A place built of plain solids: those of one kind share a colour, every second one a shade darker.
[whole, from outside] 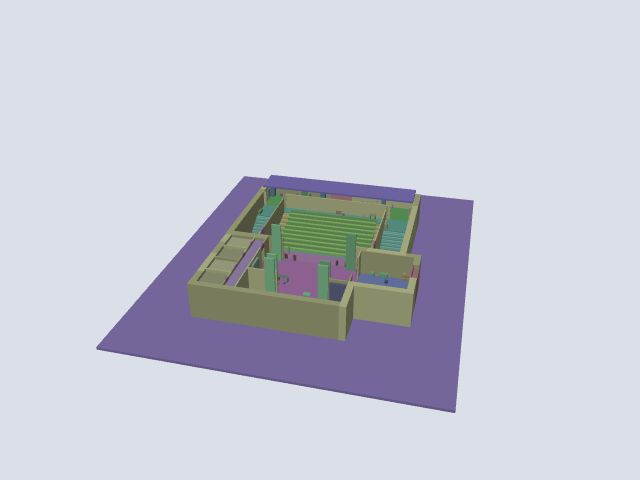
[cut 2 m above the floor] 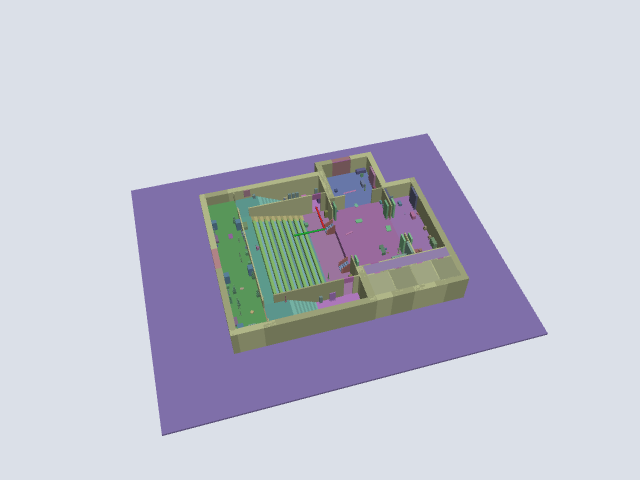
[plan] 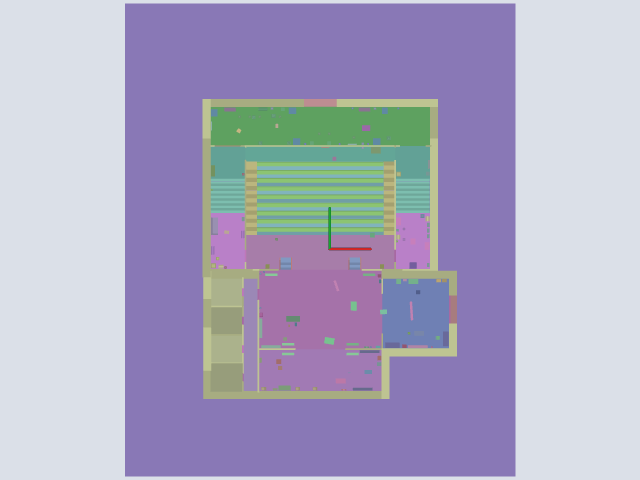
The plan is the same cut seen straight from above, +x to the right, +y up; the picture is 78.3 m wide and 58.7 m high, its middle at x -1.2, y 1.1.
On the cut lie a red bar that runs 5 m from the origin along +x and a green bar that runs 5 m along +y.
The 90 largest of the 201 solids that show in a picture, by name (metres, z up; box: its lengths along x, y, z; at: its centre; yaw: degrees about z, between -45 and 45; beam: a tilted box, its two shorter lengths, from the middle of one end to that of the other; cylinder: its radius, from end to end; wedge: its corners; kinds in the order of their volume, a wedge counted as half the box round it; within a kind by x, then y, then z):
{
 "wall_1": {"box": [1.0, 16.95, 5.75], "at": [-15.06, 5.03, -0.16]},
 "wall_2": {"box": [1.0, 6.65, 5.75], "at": [-15.06, 15.03, -0.16]},
 "wall_3": {"box": [1.0, 5.28, 5.75], "at": [-14.99, -15.71, -0.16]},
 "wall_4": {"box": [1.0, 5.28, 5.75], "at": [-14.99, -12.24, -0.16]},
 "wall_5": {"box": [1.0, 5.28, 5.75], "at": [-14.99, -8.76, -0.16]},
 "wall_6": {"box": [1.0, 5.28, 5.75], "at": [-14.99, -5.29, -0.16]},
 "wall_7": {"box": [5.75, 1.0, 5.75], "at": [-12.61, -17.85, -0.16]},
 "wall_8": {"box": [4.15, 0.2, 5.75], "at": [-12.61, -13.97, -0.16]},
 "wall_9": {"box": [4.15, 0.2, 5.75], "at": [-12.61, -10.5, -0.16]},
 "wall_10": {"box": [4.15, 0.2, 5.75], "at": [-12.61, -7.03, -0.16]},
 "wall_11": {"box": [5.75, 1.0, 5.75], "at": [-12.61, -3.15, -0.16]},
 "wall_12": {"box": [6.15, 1.0, 5.75], "at": [-12.49, -2.95, -0.16]},
 "wall_13": {"box": [0.2, 11.0, 5.75], "at": [-10.31, 5.4, -0.16]},
 "wall_14": {"box": [2.9, 1.0, 5.75], "at": [-10.09, -3.15, -0.16]},
 "wall_15": {"box": [2.5, 1.0, 5.75], "at": [-9.97, -2.95, -0.16]},
 "wall_16": {"box": [3.7, 1.0, 5.75], "at": [-9.69, -17.85, -0.16]},
 "wall_17": {"box": [12.4, 1.0, 5.75], "at": [-9.36, 17.85, -0.16]},
 "wall_18": {"box": [1.0, 1.09, 5.75], "at": [-9.14, -2.99, -0.16]},
 "wall_19": {"box": [0.2, 5.4, 5.75], "at": [-8.74, -14.85, -0.16]},
 "wall_20": {"box": [0.2, 11.35, 5.75], "at": [-8.74, -11.88, -0.16]},
 "wall_21": {"box": [0.2, 6.15, 5.75], "at": [-8.74, -9.28, -0.16]},
 "wall_22": {"box": [2.6, 0.2, 5.75], "at": [-7.54, -2.55, -0.16]},
 "wall_23": {"box": [4.63, 0.2, 5.75], "at": [-6.52, -12.25, -0.16]},
 "wall_24": {"box": [16.95, 1.0, 5.75], "at": [-1.16, -17.85, -0.16]},
 "wall_25": {"box": [19.5, 0.2, 5.75], "at": [-1.16, 12.6, -0.16]},
 "wall_26": {"box": [18.5, 0.2, 5.75], "at": [-1.16, 12.6, -0.16]},
 "wall_27": {"box": [4.63, 0.2, 5.75], "at": [4.2, -12.25, -0.16]},
 "wall_28": {"box": [2.6, 0.2, 5.75], "at": [5.21, -2.55, -0.16]},
 "wall_29": {"box": [1.0, 6.2, 5.75], "at": [6.81, -15.25, -0.16]},
 "wall_30": {"box": [1.0, 1.11, 5.75], "at": [6.81, -3.01, -0.16]},
 "wall_31": {"box": [12.4, 1.0, 5.75], "at": [7.04, 17.85, -0.16]},
 "wall_32": {"box": [2.5, 1.0, 5.75], "at": [7.64, -2.95, -0.16]},
 "wall_33": {"box": [0.2, 11.0, 5.75], "at": [7.99, 5.4, -0.16]},
 "wall_34": {"box": [6.15, 1.0, 5.75], "at": [10.16, -2.95, -0.16]},
 "wall_35": {"box": [9.25, 1.0, 5.75], "at": [10.94, -12.65, -0.16]},
 "wall_36": {"box": [9.25, 1.0, 5.75], "at": [10.94, -3.15, -0.16]},
 "wall_37": {"box": [1.0, 16.95, 5.75], "at": [12.74, 5.03, -0.16]},
 "wall_38": {"box": [1.0, 6.65, 5.75], "at": [12.74, 15.03, -0.16]},
 "wall_39": {"box": [1.0, 4.05, 5.75], "at": [15.06, -11.13, -0.16]},
 "wall_40": {"box": [1.0, 3.05, 5.75], "at": [15.06, -4.17, -0.16]},
 "ground_under_all_1": {"box": [47.76, 57.85, 0.4], "at": [-1.16, 1.1, -3.18]},
 "floor_entrance_1": {"box": [27.0, 4.85, 3.03], "at": [-1.16, 15.03, -1.51]},
 "floor_stage_1": {"box": [15.15, 9.7, 1.7], "at": [-1.16, -7.4, -2.18]},
 "step_rake_tier_1": {"box": [15.5, 1.0, 0.6], "at": [-1.16, 2.2, -2.73]},
 "step_rake_tier_2": {"box": [15.5, 1.0, 0.87], "at": [-1.16, 3.2, -2.6]},
 "step_rake_tier_3": {"box": [15.5, 1.0, 1.14], "at": [-1.16, 4.2, -2.46]},
 "step_rake_tier_4": {"box": [15.5, 1.0, 1.41], "at": [-1.16, 5.2, -2.33]},
 "step_rake_tier_5": {"box": [15.5, 1.0, 1.68], "at": [-1.16, 6.2, -2.19]},
 "step_rake_tier_6": {"box": [15.5, 1.0, 1.95], "at": [-1.16, 7.2, -2.06]},
 "step_rake_tier_7": {"box": [15.5, 1.0, 2.22], "at": [-1.16, 8.2, -1.92]},
 "step_rake_tier_8": {"box": [15.5, 1.0, 2.49], "at": [-1.16, 9.2, -1.78]},
 "step_rake_tier_9": {"box": [15.5, 1.0, 2.76], "at": [-1.16, 10.2, -1.65]},
 "floor_rear_stage_1": {"box": [15.15, 5.2, 1.7], "at": [-1.16, -14.85, -2.18]},
 "floor_side_stage_1": {"box": [8.25, 8.7, 1.7], "at": [10.54, -7.9, -2.18]},
 "floor_side_foyer_head_1": {"box": [4.35, 4.0, 3.03], "at": [-12.49, 10.6, -1.51]},
 "floor_side_foyer_head_2": {"box": [4.35, 4.0, 3.03], "at": [10.16, 10.6, -1.51]},
 "floor_aud_rear_1": {"box": [18.3, 1.9, 3.03], "at": [-1.16, 11.65, -1.51]},
 "floor_aud_front_1": {"box": [18.3, 4.25, 0.6], "at": [-1.16, -0.42, -2.73]},
 "door_leaf_1": {"box": [4.0, 0.97, 6.3], "at": [-1.16, 17.86, 0.12]},
 "door_leaf_2": {"box": [0.97, 3.4, 4.97], "at": [15.08, -7.4, -0.55]},
 "ceil_entrance_1": {"box": [27.0, 4.85, 0.3], "at": [-1.16, 15.03, 3.75]},
 "floor_side_foyer_foot_1": {"box": [4.35, 6.95, 0.6], "at": [-12.49, 0.93, -2.73]},
 "floor_side_foyer_foot_2": {"box": [4.35, 6.95, 0.6], "at": [10.16, 0.93, -2.73]},
 "seats_rake_1": {"box": [15.46, 0.44, 0.45], "at": [-1.16, 2.33, -2.21]},
 "seats_rake_2": {"box": [15.46, 0.44, 0.45], "at": [-1.16, 3.33, -1.94]},
 "seats_rake_3": {"box": [15.46, 0.44, 0.45], "at": [-1.16, 4.33, -1.67]},
 "seats_rake_4": {"box": [15.46, 0.44, 0.45], "at": [-1.16, 5.33, -1.4]},
 "seats_rake_5": {"box": [15.46, 0.44, 0.45], "at": [-1.16, 6.33, -1.13]},
 "seats_rake_6": {"box": [15.46, 0.44, 0.45], "at": [-1.16, 7.33, -0.86]},
 "seats_rake_7": {"box": [15.46, 0.44, 0.45], "at": [-1.16, 8.33, -0.59]},
 "seats_rake_8": {"box": [15.46, 0.44, 0.45], "at": [-1.16, 9.33, -0.32]},
 "seats_rake_9": {"box": [15.46, 0.44, 0.45], "at": [-1.16, 10.33, -0.05]},
 "tread_side_foyer_1": {"box": [4.15, 0.3, 2.38], "at": [-12.49, 7.55, -1.84]},
 "tread_side_foyer_2": {"box": [4.15, 0.3, 2.54], "at": [-12.49, 7.85, -1.76]},
 "tread_side_foyer_3": {"box": [4.15, 0.3, 2.71], "at": [-12.49, 8.15, -1.68]},
 "tread_side_foyer_4": {"box": [4.15, 0.3, 2.87], "at": [-12.49, 8.45, -1.6]},
 "tread_side_foyer_5": {"box": [4.15, 0.3, 2.38], "at": [10.16, 7.55, -1.84]},
 "tread_side_foyer_6": {"box": [4.15, 0.3, 2.54], "at": [10.16, 7.85, -1.76]},
 "tread_side_foyer_7": {"box": [4.15, 0.3, 2.71], "at": [10.16, 8.15, -1.68]},
 "tread_side_foyer_8": {"box": [4.15, 0.3, 2.87], "at": [10.16, 8.45, -1.6]},
 "ceil_dressing_1": {"box": [3.95, 3.48, 0.3], "at": [-12.61, -15.71, 2.07]},
 "ceil_dressing_2": {"box": [3.95, 3.48, 0.3], "at": [-12.61, -12.24, 2.07]},
 "ceil_dressing_3": {"box": [3.95, 3.48, 0.3], "at": [-12.61, -8.76, 2.07]},
 "ceil_dressing_4": {"box": [3.95, 3.48, 0.3], "at": [-12.61, -5.29, 2.07]},
 "ceil_back_corridor_1": {"box": [1.9, 13.9, 0.3], "at": [-9.69, -10.5, 2.07]},
 "flats_rear_stage_1": {"box": [2.4, 0.35, 3.6], "at": [4.01, -17.14, 0.47]},
 "flats_rear_stage_2": {"box": [2.4, 0.35, 3.6], "at": [4.86, -12.55, 0.47]},
 "flats_stage_1": {"box": [0.35, 2.4, 3.6], "at": [-8.43, -9.7, 0.47]},
 "flats_stage_2": {"box": [2.4, 0.35, 3.6], "at": [-7.19, -11.95, 0.47]},
 "flats_side_stage_1": {"box": [2.4, 0.35, 3.6], "at": [10.76, -11.95, 0.47]}
}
